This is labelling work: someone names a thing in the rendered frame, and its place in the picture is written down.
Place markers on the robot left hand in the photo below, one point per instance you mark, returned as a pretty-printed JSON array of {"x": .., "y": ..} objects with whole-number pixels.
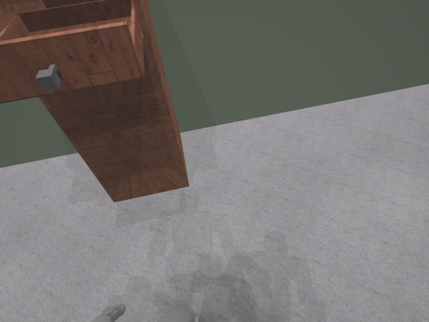
[{"x": 110, "y": 314}]

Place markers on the left robot thigh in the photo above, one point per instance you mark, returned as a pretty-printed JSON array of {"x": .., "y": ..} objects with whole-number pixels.
[{"x": 180, "y": 314}]

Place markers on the handle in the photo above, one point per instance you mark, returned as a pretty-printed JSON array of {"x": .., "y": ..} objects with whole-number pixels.
[{"x": 48, "y": 79}]

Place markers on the drawer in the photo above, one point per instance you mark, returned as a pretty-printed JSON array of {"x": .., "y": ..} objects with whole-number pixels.
[{"x": 92, "y": 44}]

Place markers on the cabinet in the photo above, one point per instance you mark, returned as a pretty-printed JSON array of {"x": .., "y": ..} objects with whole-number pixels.
[{"x": 127, "y": 133}]

